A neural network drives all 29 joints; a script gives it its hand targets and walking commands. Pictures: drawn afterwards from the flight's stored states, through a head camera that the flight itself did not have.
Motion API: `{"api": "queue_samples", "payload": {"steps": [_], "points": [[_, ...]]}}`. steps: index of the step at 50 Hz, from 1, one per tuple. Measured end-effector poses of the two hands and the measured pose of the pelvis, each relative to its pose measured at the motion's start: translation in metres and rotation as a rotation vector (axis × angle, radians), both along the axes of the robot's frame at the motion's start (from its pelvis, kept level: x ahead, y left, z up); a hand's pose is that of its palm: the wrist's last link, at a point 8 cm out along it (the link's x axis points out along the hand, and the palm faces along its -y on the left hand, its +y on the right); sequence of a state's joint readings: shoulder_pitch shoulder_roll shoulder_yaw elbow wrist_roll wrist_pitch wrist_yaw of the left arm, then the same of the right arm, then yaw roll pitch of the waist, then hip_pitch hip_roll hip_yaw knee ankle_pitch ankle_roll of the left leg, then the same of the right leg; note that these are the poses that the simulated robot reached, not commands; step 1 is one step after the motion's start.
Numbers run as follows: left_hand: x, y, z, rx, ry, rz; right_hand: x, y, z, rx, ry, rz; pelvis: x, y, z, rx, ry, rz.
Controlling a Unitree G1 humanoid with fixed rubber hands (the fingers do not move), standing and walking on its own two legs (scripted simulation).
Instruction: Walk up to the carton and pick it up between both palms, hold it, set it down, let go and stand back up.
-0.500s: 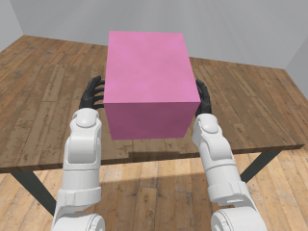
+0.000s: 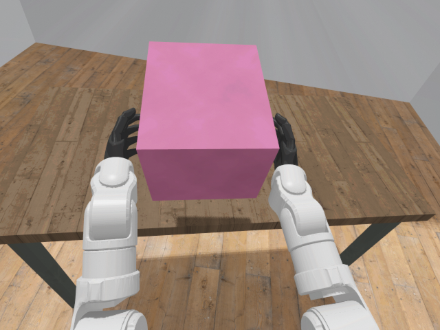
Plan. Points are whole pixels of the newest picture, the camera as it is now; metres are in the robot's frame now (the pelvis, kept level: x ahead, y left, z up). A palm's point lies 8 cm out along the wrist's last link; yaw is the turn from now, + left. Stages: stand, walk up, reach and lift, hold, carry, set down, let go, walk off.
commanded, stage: hold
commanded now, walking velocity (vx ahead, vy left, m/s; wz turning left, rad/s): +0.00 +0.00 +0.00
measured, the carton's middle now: (204, 122) +0.42 +0.02 +0.18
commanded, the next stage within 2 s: none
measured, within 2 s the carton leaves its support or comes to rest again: neither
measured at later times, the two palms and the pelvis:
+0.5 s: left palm (117, 156) +0.34 +0.16 +0.16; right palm (283, 163) +0.34 -0.11 +0.15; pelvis -0.01 +0.02 +0.00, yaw -1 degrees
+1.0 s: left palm (115, 159) +0.34 +0.16 +0.15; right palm (281, 164) +0.34 -0.11 +0.15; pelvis +0.00 +0.01 +0.00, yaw +0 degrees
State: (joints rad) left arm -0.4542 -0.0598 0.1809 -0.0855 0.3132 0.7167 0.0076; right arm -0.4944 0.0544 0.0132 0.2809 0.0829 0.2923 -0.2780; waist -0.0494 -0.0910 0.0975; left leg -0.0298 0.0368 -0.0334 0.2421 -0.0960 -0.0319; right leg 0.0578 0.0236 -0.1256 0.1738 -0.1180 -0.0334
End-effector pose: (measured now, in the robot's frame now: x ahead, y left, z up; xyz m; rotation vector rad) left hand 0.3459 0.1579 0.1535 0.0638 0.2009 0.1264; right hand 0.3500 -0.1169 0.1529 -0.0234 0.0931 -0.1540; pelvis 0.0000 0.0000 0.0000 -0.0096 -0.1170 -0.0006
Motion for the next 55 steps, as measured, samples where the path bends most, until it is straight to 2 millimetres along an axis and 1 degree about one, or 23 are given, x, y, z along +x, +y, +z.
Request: {"api": "queue_samples", "payload": {"steps": [6, 10, 18, 23, 31, 34, 44, 50, 55], "points": [[-0.004, 0.011, -0.006, -0.009, 0.045, 0.004, -0.004, 0.011, -0.007, 0.001, 0.044, 0.002, 0.001, 0.003, 0.0, 0.001, -0.026, 0.019], [-0.008, 0.013, -0.007, 0.012, 0.044, 0.005, -0.009, 0.014, -0.008, 0.008, 0.043, -0.008, -0.001, 0.008, -0.001, -0.003, -0.027, 0.021], [-0.006, 0.007, 0.006, 0.026, 0.017, -0.006, -0.011, 0.009, 0.002, 0.023, 0.011, -0.032, -0.008, 0.017, -0.001, -0.007, -0.036, 0.0], [-0.002, 0.003, 0.005, 0.017, 0.045, -0.016, -0.007, 0.004, 0.001, 0.02, 0.035, -0.032, -0.013, 0.019, -0.001, -0.005, -0.042, -0.013], [0.001, -0.001, -0.007, 0.014, 0.067, -0.006, -0.002, 0.001, -0.006, 0.003, 0.05, -0.026, -0.012, 0.017, -0.001, -0.004, -0.023, -0.018], [0.001, -0.001, -0.006, 0.014, 0.053, 0.001, -0.001, 0.001, -0.005, -0.002, 0.034, -0.024, -0.009, 0.016, 0.0, -0.004, -0.016, -0.016], [-0.002, 0.002, 0.008, 0.012, 0.022, -0.002, -0.004, 0.002, 0.003, 0.009, 0.004, -0.013, -0.002, 0.01, -0.001, -0.002, -0.055, -0.001], [-0.006, 0.005, 0.001, 0.006, 0.044, -0.007, -0.007, 0.005, -0.003, 0.011, 0.028, -0.01, -0.004, 0.008, -0.001, -0.002, -0.061, 0.006], [-0.008, 0.001, -0.004, 0.022, 0.036, -0.023, -0.009, 0.0, -0.007, 0.014, 0.022, -0.015, -0.007, 0.007, -0.001, -0.005, -0.03, 0.004]]}}
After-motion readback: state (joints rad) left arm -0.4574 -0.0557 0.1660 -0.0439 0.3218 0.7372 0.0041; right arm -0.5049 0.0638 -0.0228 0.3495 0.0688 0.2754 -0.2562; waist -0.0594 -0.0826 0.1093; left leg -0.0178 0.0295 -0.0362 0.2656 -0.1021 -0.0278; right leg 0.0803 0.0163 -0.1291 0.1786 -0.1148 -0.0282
